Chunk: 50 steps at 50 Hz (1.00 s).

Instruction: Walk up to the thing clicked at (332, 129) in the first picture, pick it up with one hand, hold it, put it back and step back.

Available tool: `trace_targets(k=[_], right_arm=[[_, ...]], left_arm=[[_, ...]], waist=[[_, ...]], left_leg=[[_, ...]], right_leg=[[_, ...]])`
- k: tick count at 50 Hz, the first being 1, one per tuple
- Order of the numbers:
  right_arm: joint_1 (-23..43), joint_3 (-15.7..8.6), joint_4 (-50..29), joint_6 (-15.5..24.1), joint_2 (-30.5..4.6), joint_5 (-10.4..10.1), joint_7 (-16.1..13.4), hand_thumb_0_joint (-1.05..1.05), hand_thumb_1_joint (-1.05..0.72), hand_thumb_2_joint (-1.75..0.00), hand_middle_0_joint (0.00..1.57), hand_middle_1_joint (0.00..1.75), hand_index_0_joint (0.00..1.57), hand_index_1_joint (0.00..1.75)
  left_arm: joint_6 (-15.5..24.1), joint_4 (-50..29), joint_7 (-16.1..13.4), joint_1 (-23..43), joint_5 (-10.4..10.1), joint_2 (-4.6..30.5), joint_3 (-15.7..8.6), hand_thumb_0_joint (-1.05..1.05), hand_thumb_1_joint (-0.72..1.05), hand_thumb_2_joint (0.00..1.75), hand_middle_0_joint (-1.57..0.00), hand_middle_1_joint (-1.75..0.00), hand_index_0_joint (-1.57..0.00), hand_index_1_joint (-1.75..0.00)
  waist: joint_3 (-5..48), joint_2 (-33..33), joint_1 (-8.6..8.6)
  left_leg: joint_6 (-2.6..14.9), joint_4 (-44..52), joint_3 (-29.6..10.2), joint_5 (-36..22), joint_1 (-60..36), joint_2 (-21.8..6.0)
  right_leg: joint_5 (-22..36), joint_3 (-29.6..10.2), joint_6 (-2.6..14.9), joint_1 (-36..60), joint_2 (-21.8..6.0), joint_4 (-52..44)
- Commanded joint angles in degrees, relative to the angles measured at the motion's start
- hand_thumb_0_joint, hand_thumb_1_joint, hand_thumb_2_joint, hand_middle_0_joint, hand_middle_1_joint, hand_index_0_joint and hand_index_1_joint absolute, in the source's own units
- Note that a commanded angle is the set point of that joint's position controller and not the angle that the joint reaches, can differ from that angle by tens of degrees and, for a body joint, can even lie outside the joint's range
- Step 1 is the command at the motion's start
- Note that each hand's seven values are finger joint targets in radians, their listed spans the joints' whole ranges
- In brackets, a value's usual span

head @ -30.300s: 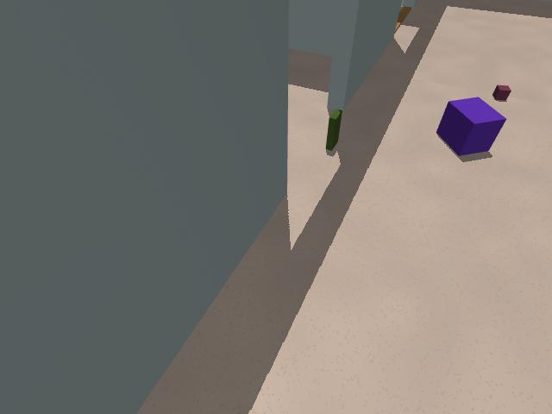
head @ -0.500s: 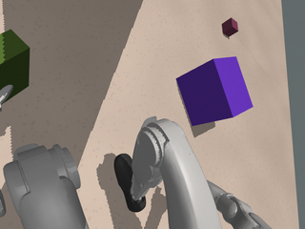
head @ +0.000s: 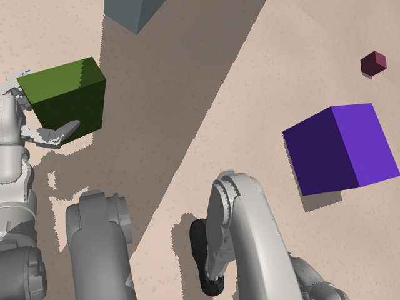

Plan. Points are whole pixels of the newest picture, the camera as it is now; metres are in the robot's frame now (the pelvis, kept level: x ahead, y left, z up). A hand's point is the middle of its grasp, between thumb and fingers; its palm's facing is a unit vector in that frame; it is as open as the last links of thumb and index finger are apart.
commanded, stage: settle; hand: left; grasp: from the side
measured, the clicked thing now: (70, 110) +0.47 +0.21 -0.09
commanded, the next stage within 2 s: lift in 0.90 s
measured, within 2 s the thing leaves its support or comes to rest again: neither
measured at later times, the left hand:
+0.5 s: hand (43, 90) +0.47 +0.24 -0.01, palm faces +0.13 -0.99 -0.07, open 8.6 cm
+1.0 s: hand (37, 80) +0.47 +0.24 +0.02, palm faces +0.15 -0.99 -0.05, open 8.7 cm
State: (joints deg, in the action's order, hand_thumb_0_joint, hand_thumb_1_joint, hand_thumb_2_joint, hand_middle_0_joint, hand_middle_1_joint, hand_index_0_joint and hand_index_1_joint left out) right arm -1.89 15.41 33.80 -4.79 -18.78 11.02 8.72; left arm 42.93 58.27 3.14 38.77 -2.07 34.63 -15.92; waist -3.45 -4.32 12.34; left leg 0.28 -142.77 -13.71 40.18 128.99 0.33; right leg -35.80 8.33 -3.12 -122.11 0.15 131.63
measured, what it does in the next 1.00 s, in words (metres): stands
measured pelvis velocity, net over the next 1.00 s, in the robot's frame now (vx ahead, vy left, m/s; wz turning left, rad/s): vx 0.01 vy -0.01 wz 0.11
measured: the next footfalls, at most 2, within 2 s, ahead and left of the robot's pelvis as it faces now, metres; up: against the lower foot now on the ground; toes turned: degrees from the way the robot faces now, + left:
none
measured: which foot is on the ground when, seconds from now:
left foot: down 0.00-1.00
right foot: down 0.00-1.00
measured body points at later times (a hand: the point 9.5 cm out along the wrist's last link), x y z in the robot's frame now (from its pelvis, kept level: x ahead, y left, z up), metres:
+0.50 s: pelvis +0.01 -0.01 +0.03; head +0.22 +0.07 +0.42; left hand +0.45 +0.29 -0.01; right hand +0.17 -0.27 -0.08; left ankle +0.08 +0.12 -0.29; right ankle +0.13 -0.13 -0.29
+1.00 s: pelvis +0.01 -0.01 +0.05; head +0.21 +0.07 +0.44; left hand +0.45 +0.29 +0.02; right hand +0.16 -0.27 -0.06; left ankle +0.08 +0.12 -0.29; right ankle +0.13 -0.13 -0.29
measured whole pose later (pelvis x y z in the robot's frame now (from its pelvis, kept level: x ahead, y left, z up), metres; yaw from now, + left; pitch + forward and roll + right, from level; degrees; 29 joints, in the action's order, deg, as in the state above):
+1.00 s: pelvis +0.01 -0.01 +0.05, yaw +7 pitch +32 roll -6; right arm -6.6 5.0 34.8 -3.6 -17.1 4.7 3.8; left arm 33.0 56.3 10.6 42.5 -4.0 25.8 -19.2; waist 6.0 -0.3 9.3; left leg -0.9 -131.2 -6.7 40.1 123.8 0.0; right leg -37.8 2.7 -1.8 -121.2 -1.6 126.5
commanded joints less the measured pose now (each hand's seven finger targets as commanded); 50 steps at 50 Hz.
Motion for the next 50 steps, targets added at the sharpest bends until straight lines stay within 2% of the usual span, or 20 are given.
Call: trace_targets(k=[1, 2, 5, 9, 12, 15, 17, 18, 22, 24, 26, 27, 28, 29, 30, 31, 34, 39, 44, 50], right_arm=[[-6.42, -7.81, -2.21, -0.13, -15.75, -1.91, -1.65, 0.00, -0.91, -0.90, 0.20, 0.30, 0.20, 0.30], [-6.51, -8.53, -2.25, -0.09, -15.61, -2.20, -1.78, 0.00, -0.91, -0.90, 0.20, 0.30, 0.20, 0.30], [-7.37, -9.44, -2.18, 0.01, -14.94, -3.17, -2.43, 0.00, -0.91, -0.90, 0.20, 0.30, 0.20, 0.30], [-8.45, -10.36, -1.85, -0.05, -13.79, -4.10, -3.03, 0.00, -0.91, -0.90, 0.20, 0.30, 0.20, 0.30], [-8.62, -11.36, -1.70, 0.16, -13.64, -4.62, -3.49, 0.00, -0.91, -0.90, 0.20, 0.30, 0.20, 0.30], [-9.10, -11.80, -1.98, 0.19, -12.76, -5.01, -3.93, 0.00, -0.91, -0.90, 0.20, 0.30, 0.20, 0.30], [-8.93, -12.20, -2.57, 0.23, -12.48, -5.46, -4.15, 0.00, -0.91, -0.90, 0.20, 0.30, 0.20, 0.30], [-9.24, -12.45, -2.17, 0.31, -12.31, -5.52, -4.23, 0.00, -0.91, -0.90, 0.20, 0.30, 0.20, 0.30], [-9.48, -13.15, -2.54, 0.49, -11.92, -5.97, -4.74, 0.00, -0.91, -0.90, 0.20, 0.30, 0.20, 0.30], [-10.13, -13.43, -2.13, 0.68, -11.65, -5.92, -4.79, 0.00, -0.91, -0.90, 0.20, 0.30, 0.20, 0.30], [-10.15, -13.70, -2.17, 0.77, -11.30, -6.03, -5.05, 0.00, -0.91, -0.90, 0.20, 0.30, 0.20, 0.30], [-10.49, -13.87, -2.66, 0.77, -11.23, -6.24, -5.09, 0.00, -0.91, -0.90, 0.20, 0.30, 0.20, 0.30], [-10.73, -13.98, -2.56, 0.77, -11.16, -6.37, -5.18, 0.00, -0.91, -0.90, 0.20, 0.30, 0.20, 0.30], [-10.62, -14.09, -2.40, 0.78, -11.15, -6.43, -5.23, 0.00, -0.91, -0.90, 0.20, 0.30, 0.20, 0.30], [-10.94, -14.10, -2.19, 0.98, -11.00, -6.40, -5.31, 0.00, -0.91, -0.90, 0.20, 0.30, 0.20, 0.30], [-11.09, -14.30, -1.92, 1.07, -10.99, -6.42, -5.42, 0.00, -0.90, -0.90, 0.20, 0.30, 0.20, 0.30], [-10.83, -14.42, -2.31, 1.22, -10.66, -6.33, -5.43, 0.00, -0.91, -0.90, 0.20, 0.30, 0.20, 0.30], [-11.18, -14.83, -2.38, 1.57, -10.77, -6.46, -5.57, 0.00, -0.91, -0.90, 0.20, 0.30, 0.20, 0.30], [-11.89, -14.73, -2.13, 1.94, -10.41, -6.63, -5.72, 0.00, -0.91, -0.90, 0.20, 0.30, 0.20, 0.30], [-11.77, -15.23, -1.80, 2.11, -10.26, -6.39, -5.84, 0.00, -0.91, -0.90, 0.20, 0.30, 0.20, 0.30]], left_arm=[[1.22, -14.24, 1.09, 17.06, -0.97, 7.89, -1.41, 0.00, 0.28, 1.22, -1.32, -1.39, -1.31, -1.40], [0.67, -14.50, 1.47, 17.79, -1.14, 6.64, -0.30, 0.00, 0.27, 1.22, -1.30, -1.38, -1.29, -1.39], [-0.59, -14.41, 2.46, 17.46, -2.47, 6.34, -2.24, 0.00, 0.22, 1.24, -1.30, -1.40, -1.30, -1.41], [-1.95, -15.22, 3.84, 16.97, -2.61, 5.72, -2.07, 0.00, 0.18, 1.21, -1.30, -1.40, -1.30, -1.41], [-2.89, -14.01, 5.19, 17.98, -3.20, 3.50, -1.24, 0.00, 0.18, 1.21, -1.29, -1.39, -1.29, -1.40], [-3.72, -15.11, 5.52, 18.54, -3.31, 5.73, -3.86, 0.00, 0.14, 1.21, -1.29, -1.39, -1.28, -1.40], [-4.03, -17.44, 6.21, 20.03, -3.97, 4.14, -2.97, 0.00, 0.12, 1.21, -1.28, -1.39, -1.28, -1.40], [-4.66, -14.11, 6.19, 18.52, -3.73, 3.39, -3.13, 0.00, 0.12, 1.22, -1.29, -1.39, -1.28, -1.41], [-4.95, -16.64, 6.52, 19.31, -3.85, 4.55, -4.67, 0.00, 0.12, 1.21, -1.29, -1.38, -1.28, -1.41], [-5.46, -14.46, 7.05, 18.63, -3.70, 2.75, -4.00, 0.00, 0.15, 1.23, -1.28, -1.38, -1.27, -1.40], [-5.22, -18.38, 7.02, 21.29, -3.76, 4.78, -5.32, 0.00, 0.10, 1.23, -1.30, -1.40, -1.29, -1.42], [-5.58, -18.54, 7.04, 21.31, -3.81, 4.32, -5.30, 0.00, 0.09, 1.22, -1.29, -1.39, -1.29, -1.41], [-6.00, -17.71, 7.00, 20.24, -4.00, 3.44, -5.43, 0.00, 0.10, 1.21, -1.28, -1.38, -1.27, -1.40], [-6.52, -13.99, 7.19, 18.98, -3.82, 1.24, -3.83, 0.00, 0.12, 1.22, -1.27, -1.37, -1.26, -1.39], [-6.19, -16.04, 7.15, 20.55, -4.10, 1.41, -4.25, 0.00, 0.15, 1.25, -1.29, -1.39, -1.28, -1.41], [-6.46, -13.71, 7.07, 19.27, -3.71, 2.17, -5.16, 0.00, 0.17, 1.26, -1.29, -1.39, -1.28, -1.42], [-6.18, -14.54, 7.36, 20.45, -3.52, 1.64, -4.32, 0.00, 0.07, 1.24, -1.30, -1.40, -1.29, -1.43], [-5.95, -15.35, 7.99, 22.09, -3.42, 1.94, -4.20, 0.00, 0.13, 1.26, -1.32, -1.40, -1.30, -1.43], [-5.92, -14.97, 7.50, 22.89, -3.81, 2.45, -5.62, 0.00, 0.15, 1.31, -1.35, -1.44, -1.34, -1.47], [-5.63, -13.06, 7.50, 23.56, -2.64, 1.60, -4.20, 0.00, 0.15, 1.31, -1.34, -1.44, -1.33, -1.46]], waist=[[38.02, 22.47, 1.82], [38.36, 22.05, 1.79], [39.90, 19.80, 1.29], [42.21, 19.71, 0.23], [41.57, 18.37, 0.72], [44.69, 16.89, -0.93], [45.62, 16.93, -0.85], [44.89, 15.70, -0.77], [46.01, 16.52, -1.99], [45.85, 14.09, -1.07], [49.09, 15.46, -2.22], [50.15, 16.61, -2.34], [49.51, 17.10, -2.60], [47.18, 15.69, -1.46], [47.07, 15.39, -1.25], [46.55, 13.60, -1.56], [45.51, 14.10, -1.71], [47.06, 14.95, -1.70], [48.22, 15.00, -2.40], [45.96, 14.84, -1.99]], left_leg=[[-0.11, 21.35, 4.72, -4.23, -24.07, -0.81], [0.05, 21.39, 5.15, -3.86, -23.78, -0.75], [0.39, 21.40, 5.81, -3.70, -23.65, -0.59], [0.37, 21.93, 6.94, -6.10, -24.66, -0.35], [0.60, 22.27, 7.59, -5.28, -24.04, -0.22], [0.91, 21.93, 8.64, -6.95, -23.92, -0.09], [0.98, 22.77, 8.89, -6.91, -24.36, 0.03], [0.95, 22.70, 9.09, -6.57, -24.22, -0.04], [0.95, 23.87, 9.40, -6.79, -25.40, -0.01], [1.20, 23.14, 9.71, -8.08, -24.46, -0.02], [1.17, 23.40, 10.05, -9.52, -26.00, 0.01], [0.95, 24.19, 9.91, -10.25, -27.30, 0.08], [0.76, 24.77, 9.80, -10.95, -28.29, -0.02], [0.82, 25.01, 9.55, -10.16, -27.57, -0.07], [0.86, 24.95, 9.60, -9.83, -27.15, -0.10], [1.11, 24.82, 9.82, -9.53, -26.70, -0.06], [1.31, 25.76, 10.13, -7.66, -26.11, 0.08], [1.11, 27.05, 10.17, -7.37, -28.17, -0.01], [0.96, 27.77, 10.22, -8.24, -29.47, 0.10], [1.11, 28.24, 10.66, -6.75, -28.94, 0.15]], right_leg=[[7.85, 3.82, 4.98, 16.23, 1.85, -10.23], [7.35, 3.38, 5.03, 16.21, 1.89, -10.57], [7.09, 2.72, 4.97, 16.58, 1.78, -11.38], [8.20, 1.82, 5.12, 17.53, 1.47, -11.73], [7.56, 1.29, 5.08, 17.37, 1.31, -12.48], [8.56, 0.24, 4.87, 19.99, 1.07, -13.23], [8.34, 0.13, 4.89, 20.45, 0.87, -13.72], [7.84, -0.10, 4.88, 20.26, 0.93, -13.90], [7.52, -0.52, 5.06, 20.48, 0.71, -14.63], [9.06, -0.97, 4.78, 21.89, 0.60, -15.03], [10.21, -1.63, 4.89, 23.19, 0.41, -15.10], [10.36, -1.56, 5.04, 22.96, 0.27, -14.90], [10.65, -1.49, 5.17, 22.32, 0.14, -14.99], [9.93, -1.23, 5.15, 20.88, 0.26, -15.12], [9.91, -1.28, 5.10, 21.35, 0.28, -15.47], [9.60, -1.59, 4.96, 21.73, 0.31, -16.06], [7.72, -1.78, 5.05, 21.77, 0.22, -16.75], [7.10, -1.85, 5.17, 21.47, 0.11, -17.26], [7.62, -2.16, 5.27, 21.88, 0.01, -17.47], [6.35, -2.50, 5.31, 20.83, 0.07, -18.44]])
